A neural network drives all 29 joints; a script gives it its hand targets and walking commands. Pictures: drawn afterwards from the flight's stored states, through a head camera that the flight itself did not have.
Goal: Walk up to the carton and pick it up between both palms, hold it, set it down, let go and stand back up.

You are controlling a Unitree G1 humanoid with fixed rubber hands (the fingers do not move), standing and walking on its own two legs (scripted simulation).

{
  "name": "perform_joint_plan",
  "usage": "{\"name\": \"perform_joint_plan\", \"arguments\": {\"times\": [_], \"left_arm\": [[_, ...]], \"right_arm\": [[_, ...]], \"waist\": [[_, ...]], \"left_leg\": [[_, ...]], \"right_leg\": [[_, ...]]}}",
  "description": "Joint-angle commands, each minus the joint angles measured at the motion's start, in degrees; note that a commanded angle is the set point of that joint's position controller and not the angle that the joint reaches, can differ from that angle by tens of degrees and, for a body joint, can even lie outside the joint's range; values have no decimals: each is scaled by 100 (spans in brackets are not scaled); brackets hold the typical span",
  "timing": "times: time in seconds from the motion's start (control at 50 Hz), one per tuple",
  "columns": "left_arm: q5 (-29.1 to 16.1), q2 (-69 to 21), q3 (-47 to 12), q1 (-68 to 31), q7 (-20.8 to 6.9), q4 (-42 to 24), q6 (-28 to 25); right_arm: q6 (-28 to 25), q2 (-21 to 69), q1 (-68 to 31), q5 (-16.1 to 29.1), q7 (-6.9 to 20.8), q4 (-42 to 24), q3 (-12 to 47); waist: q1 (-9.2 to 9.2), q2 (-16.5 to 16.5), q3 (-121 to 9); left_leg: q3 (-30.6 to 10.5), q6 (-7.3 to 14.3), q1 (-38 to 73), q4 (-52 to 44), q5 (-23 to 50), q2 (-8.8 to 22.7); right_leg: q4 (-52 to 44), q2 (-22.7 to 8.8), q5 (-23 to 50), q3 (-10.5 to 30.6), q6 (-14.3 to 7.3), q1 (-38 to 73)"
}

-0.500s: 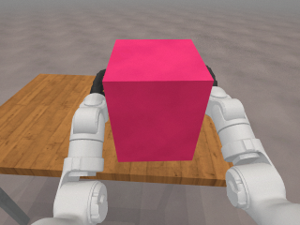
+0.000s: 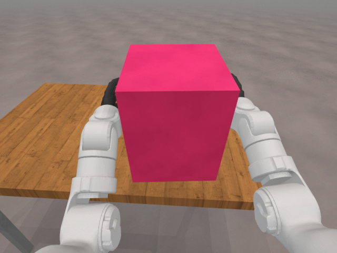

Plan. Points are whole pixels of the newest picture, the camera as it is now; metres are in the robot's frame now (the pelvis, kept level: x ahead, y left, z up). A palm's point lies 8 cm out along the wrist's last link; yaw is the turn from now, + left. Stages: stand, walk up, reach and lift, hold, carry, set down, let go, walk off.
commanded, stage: hold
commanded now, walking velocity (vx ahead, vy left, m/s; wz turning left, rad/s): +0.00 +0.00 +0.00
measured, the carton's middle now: (173, 113) +0.37 +0.00 +0.20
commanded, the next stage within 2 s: set down in 0.74 s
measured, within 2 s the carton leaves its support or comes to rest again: neither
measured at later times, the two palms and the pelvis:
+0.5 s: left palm (110, 110) +0.36 +0.15 +0.22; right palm (235, 103) +0.37 -0.14 +0.23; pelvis +0.00 +0.00 +0.00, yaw +0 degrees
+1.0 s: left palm (112, 111) +0.36 +0.14 +0.22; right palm (237, 103) +0.37 -0.15 +0.23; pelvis +0.00 +0.00 +0.00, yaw +0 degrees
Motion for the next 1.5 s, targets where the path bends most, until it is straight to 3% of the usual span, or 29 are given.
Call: {"name": "perform_joint_plan", "arguments": {"times": [0.0,0.02,0.1,0.2,0.3,0.36,0.42,0.56,0.62,0.68,0.72,0.74,0.8,0.82,0.84,0.86,0.88,0.96,1.02,1.06,1.1,1.16,1.18,1.24,1.26,1.3,1.38,1.44,1.48], "left_arm": [[-1121,-4343,-2761,-6043,-829,-1420,-642],[-997,-4219,-2568,-5988,-821,-1286,-627],[-1054,-4322,-2642,-5958,-830,-1128,-630],[-1019,-4307,-2685,-6082,-831,-1255,-608],[-1009,-4250,-2609,-6194,-825,-1208,-646],[-1025,-4261,-2649,-6034,-838,-1287,-637],[-981,-4218,-2522,-6061,-840,-1213,-662],[-1047,-4269,-2681,-5991,-840,-1427,-647],[-970,-4279,-2630,-6057,-845,-1209,-627],[-1004,-4332,-2637,-5806,-846,-1280,-612],[-994,-4293,-2585,-5982,-855,-1181,-613],[-794,-4353,-2379,-5521,-872,-1069,-548],[-880,-4395,-2523,-5917,-895,-1221,-650],[-728,-4340,-2327,-5910,-925,-923,-697],[-738,-4350,-2241,-5968,-956,-819,-737],[-669,-4335,-2264,-5937,-978,-690,-802],[-681,-4392,-2231,-5973,-977,-683,-907],[-107,-3956,-1370,-5695,-1126,200,-1265],[192,-3792,-1063,-5251,-1207,587,-1481],[246,-3745,-1029,-5166,-1247,642,-1603],[168,-3826,-1264,-5386,-1166,329,-1769],[-310,-4227,-2020,-5877,-893,-315,-2126],[-527,-4402,-2323,-6086,-787,-620,-2261],[-840,-4633,-2885,-5913,-525,-957,-2472],[-746,-4642,-2884,-5691,-480,-808,-2458],[-509,-4411,-2602,-5176,-504,-437,-2338],[-143,-4222,-2158,-4400,-746,330,-2017],[139,-4110,-1805,-4142,-877,647,-1846],[290,-4029,-1652,-3995,-921,680,-1788]], "right_arm": [[-453,4936,-6270,1564,590,-2682,2491],[-398,4937,-6145,1533,590,-2395,2472],[-462,4957,-6401,1481,611,-2633,2437],[-448,4880,-6233,1478,651,-2343,2367],[-428,4955,-6251,1442,665,-2249,2356],[-460,5016,-6280,1513,646,-2501,2464],[-446,4996,-6262,1457,645,-2416,2395],[-443,4929,-6155,1548,607,-2502,2520],[-417,4898,-6182,1480,632,-2276,2363],[-453,4912,-6208,1533,591,-2587,2482],[-438,4951,-6270,1497,620,-2455,2428],[-441,4695,-5532,1571,635,-2394,2527],[-554,4573,-5636,1451,667,-2227,2305],[-628,4482,-5839,1333,698,-1900,2166],[-713,4489,-5876,1210,740,-1826,2065],[-804,4547,-5973,1127,761,-1763,2037],[-973,4573,-6103,1047,823,-1827,2051],[-1400,4552,-5581,304,1053,-745,1490],[-1736,4602,-5505,-8,1157,-554,1370],[-1912,4579,-5462,-93,1177,-471,1336],[-2126,4609,-5529,-105,1243,-524,1455],[-2493,4992,-6199,88,1249,-1304,1985],[-2580,5086,-6220,189,1239,-1575,2135],[-2748,5232,-6213,366,1141,-2035,2575],[-2708,5123,-5986,366,1111,-1812,2540],[-2588,4865,-5414,303,1083,-1375,2442],[-2441,4249,-4811,209,1044,-826,1880],[-2346,3948,-4675,170,1074,-410,1538],[-2366,3809,-4609,114,1149,-276,1449]], "waist": [[-84,144,-2944],[-22,86,-2562],[-29,41,-2753],[-47,231,-2625],[-44,95,-2575],[6,132,-2773],[-5,48,-2659],[-65,125,-2841],[-50,180,-2490],[-46,98,-2706],[-30,38,-2622],[10,179,-2506],[-196,319,-2562],[-110,332,-2227],[-126,200,-2261],[-97,310,-2286],[-4,243,-2319],[111,147,-1581],[375,-83,-1455],[352,-211,-1454],[379,-148,-1763],[454,-124,-2894],[343,-21,-3482],[309,61,-4348],[274,149,-4158],[314,29,-3446],[57,-9,-2321],[32,-2,-1491],[149,9,-1292]], "left_leg": [[119,173,302,-700,1259,-568],[158,217,214,-756,1056,-587],[137,216,150,-770,998,-555],[131,158,153,-817,901,-546],[127,209,89,-854,731,-549],[163,202,113,-749,1037,-560],[166,243,88,-838,839,-572],[145,171,273,-742,1194,-574],[138,176,143,-840,869,-560],[124,184,230,-760,1200,-561],[141,231,142,-811,947,-545],[222,176,349,-821,1054,-499],[183,90,456,-751,1074,-516],[149,120,367,-847,777,-465],[216,139,357,-877,667,-472],[227,110,359,-888,626,-464],[217,107,333,-913,606,-449],[361,205,233,-1222,-221,-397],[481,262,208,-1358,-168,-396],[509,296,277,-1343,-64,-419],[536,255,417,-1308,109,-432],[514,180,616,-1051,852,-436],[453,107,744,-900,1239,-438],[354,4,1022,-571,2074,-430],[317,-29,1111,-540,2122,-416],[344,1,1182,-628,2002,-416],[306,25,1228,-856,1564,-428],[288,29,1120,-1005,1219,-404],[318,24,1038,-1084,1063,-386]], "right_leg": [[-232,338,1046,188,232,2144],[-279,313,899,208,244,2098],[-248,319,810,211,228,2114],[-258,335,693,188,202,2006],[-278,303,567,195,212,2019],[-227,300,928,216,232,2162],[-292,284,686,202,251,2118],[-214,330,1052,180,252,2222],[-285,323,679,197,216,2023],[-232,323,1049,191,238,2180],[-260,330,765,212,225,2084],[-215,344,988,161,178,2520],[-230,350,947,87,147,2366],[-305,310,575,80,105,2239],[-334,314,421,39,130,2158],[-324,294,423,12,116,2156],[-333,286,328,4,108,2104],[-509,126,-474,-63,128,1893],[-544,133,-548,-137,193,2057],[-563,119,-469,-166,251,2085],[-527,161,-327,-203,266,2188],[-361,260,498,-208,256,2402],[-293,296,870,-225,252,2393],[-221,375,1699,-225,188,2357],[-280,396,1668,-227,156,2272],[-395,358,1464,-206,156,2233],[-557,320,970,-234,187,2126],[-685,321,482,-281,158,1852],[-692,309,316,-288,138,1843]]}}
